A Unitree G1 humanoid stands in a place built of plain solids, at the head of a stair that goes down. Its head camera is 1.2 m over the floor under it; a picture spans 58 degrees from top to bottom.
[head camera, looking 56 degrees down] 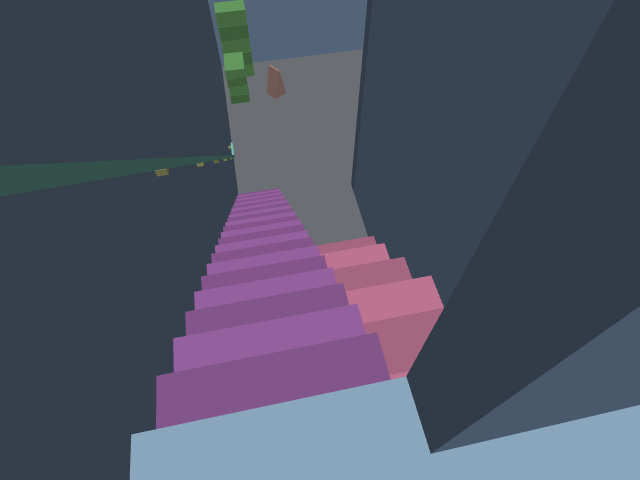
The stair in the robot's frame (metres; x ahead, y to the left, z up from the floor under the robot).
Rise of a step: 0.20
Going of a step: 0.21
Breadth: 0.74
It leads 12 degrees to the left of straight ahead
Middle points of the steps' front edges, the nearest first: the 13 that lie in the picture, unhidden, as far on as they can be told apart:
0.28 0.12 0.00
0.49 0.17 -0.20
0.70 0.21 -0.40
0.90 0.25 -0.61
1.11 0.29 -0.81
1.31 0.33 -1.02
1.52 0.38 -1.22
1.72 0.42 -1.42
1.93 0.46 -1.63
2.13 0.50 -1.83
2.34 0.55 -2.04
2.55 0.59 -2.24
2.75 0.63 -2.44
